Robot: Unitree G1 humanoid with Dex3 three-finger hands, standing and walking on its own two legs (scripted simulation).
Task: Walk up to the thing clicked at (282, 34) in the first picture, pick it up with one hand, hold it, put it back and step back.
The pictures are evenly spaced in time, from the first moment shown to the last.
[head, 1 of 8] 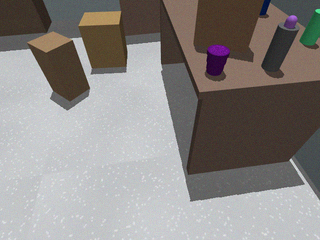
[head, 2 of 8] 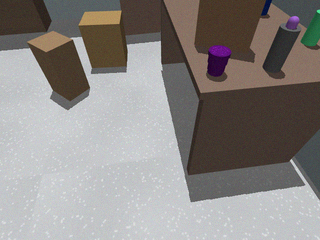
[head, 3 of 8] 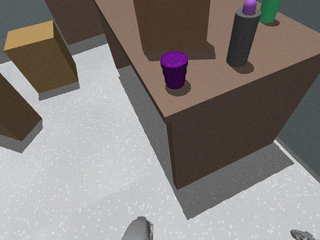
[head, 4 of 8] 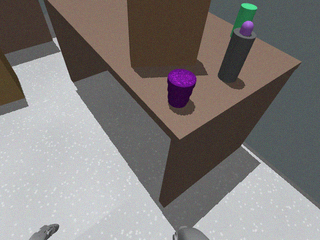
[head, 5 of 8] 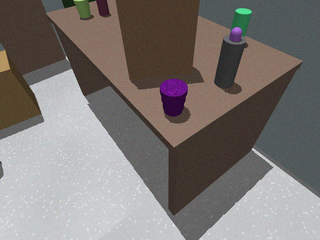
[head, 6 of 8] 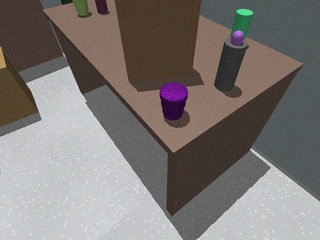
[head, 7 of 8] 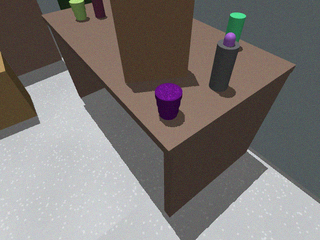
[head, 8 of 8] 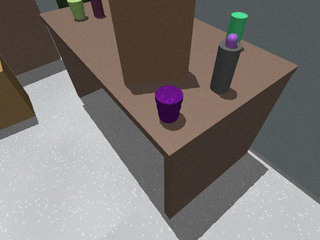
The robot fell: no
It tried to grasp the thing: no
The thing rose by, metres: 0.00
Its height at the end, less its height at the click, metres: +0.00
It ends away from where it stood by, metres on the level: 0.00
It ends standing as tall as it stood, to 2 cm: yes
